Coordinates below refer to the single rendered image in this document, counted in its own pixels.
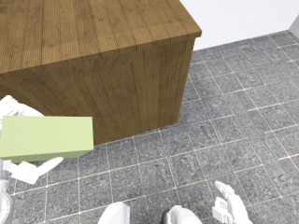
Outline robot right thigh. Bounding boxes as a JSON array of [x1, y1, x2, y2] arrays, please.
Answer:
[[165, 207, 203, 224]]

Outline robot right hand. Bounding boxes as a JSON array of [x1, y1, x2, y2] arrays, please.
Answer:
[[212, 181, 249, 224]]

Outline robot left hand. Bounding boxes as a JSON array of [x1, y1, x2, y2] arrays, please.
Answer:
[[0, 95, 64, 185]]

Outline robot left thigh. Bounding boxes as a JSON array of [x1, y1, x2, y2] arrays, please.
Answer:
[[97, 202, 130, 224]]

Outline sponge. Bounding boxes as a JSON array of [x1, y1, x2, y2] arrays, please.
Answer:
[[0, 116, 94, 163]]

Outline left robot forearm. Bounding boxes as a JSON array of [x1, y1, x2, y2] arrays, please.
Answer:
[[0, 179, 13, 224]]

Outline table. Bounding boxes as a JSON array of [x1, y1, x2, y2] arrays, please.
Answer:
[[0, 0, 203, 165]]

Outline robot thigh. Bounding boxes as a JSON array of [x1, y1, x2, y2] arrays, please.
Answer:
[[165, 207, 203, 224], [97, 202, 130, 224]]

